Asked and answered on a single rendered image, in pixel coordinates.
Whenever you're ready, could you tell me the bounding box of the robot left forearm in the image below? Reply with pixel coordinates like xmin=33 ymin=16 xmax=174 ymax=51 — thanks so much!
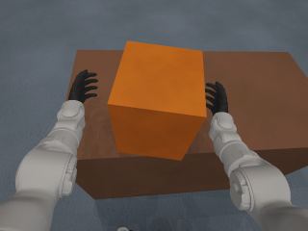
xmin=15 ymin=100 xmax=86 ymax=191

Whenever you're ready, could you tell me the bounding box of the robot right upper arm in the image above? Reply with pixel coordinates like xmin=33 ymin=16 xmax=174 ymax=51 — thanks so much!
xmin=229 ymin=164 xmax=308 ymax=231

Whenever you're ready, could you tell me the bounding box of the robot right forearm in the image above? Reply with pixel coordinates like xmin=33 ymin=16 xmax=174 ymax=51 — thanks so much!
xmin=208 ymin=112 xmax=291 ymax=200

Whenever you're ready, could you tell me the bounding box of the left robot hand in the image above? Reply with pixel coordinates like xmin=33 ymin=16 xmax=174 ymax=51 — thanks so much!
xmin=67 ymin=70 xmax=98 ymax=104

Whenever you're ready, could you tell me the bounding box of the right robot hand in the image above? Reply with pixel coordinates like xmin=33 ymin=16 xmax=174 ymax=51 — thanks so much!
xmin=205 ymin=81 xmax=229 ymax=116

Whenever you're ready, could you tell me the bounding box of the pedestal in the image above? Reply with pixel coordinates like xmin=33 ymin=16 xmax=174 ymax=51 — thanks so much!
xmin=65 ymin=49 xmax=308 ymax=200

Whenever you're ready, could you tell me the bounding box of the robot left upper arm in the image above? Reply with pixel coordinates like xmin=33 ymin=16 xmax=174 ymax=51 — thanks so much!
xmin=0 ymin=148 xmax=78 ymax=231

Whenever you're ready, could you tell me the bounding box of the carton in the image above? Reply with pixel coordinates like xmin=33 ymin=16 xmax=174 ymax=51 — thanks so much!
xmin=107 ymin=40 xmax=207 ymax=161

